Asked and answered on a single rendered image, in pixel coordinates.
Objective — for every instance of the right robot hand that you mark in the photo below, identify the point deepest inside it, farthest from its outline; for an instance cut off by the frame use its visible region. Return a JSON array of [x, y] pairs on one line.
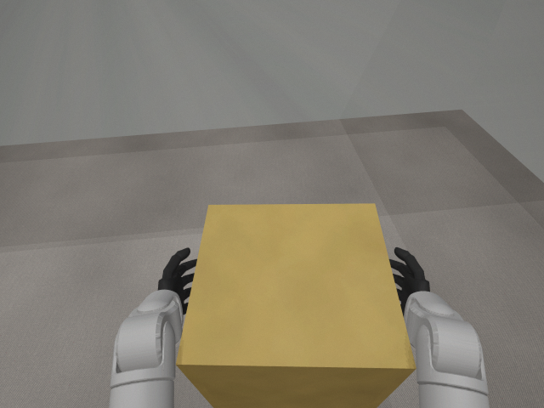
[[414, 280]]

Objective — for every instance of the robot left forearm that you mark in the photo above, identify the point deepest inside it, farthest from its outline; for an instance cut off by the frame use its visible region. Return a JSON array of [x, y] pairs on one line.
[[143, 364]]

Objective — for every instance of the carton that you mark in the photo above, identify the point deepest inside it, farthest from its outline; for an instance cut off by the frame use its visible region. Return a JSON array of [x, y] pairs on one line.
[[294, 306]]

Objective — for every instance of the left robot hand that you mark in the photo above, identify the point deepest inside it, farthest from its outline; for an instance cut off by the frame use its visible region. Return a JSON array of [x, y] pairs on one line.
[[172, 280]]

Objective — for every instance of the robot right forearm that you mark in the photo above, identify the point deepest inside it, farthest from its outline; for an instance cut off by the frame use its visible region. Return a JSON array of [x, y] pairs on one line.
[[450, 367]]

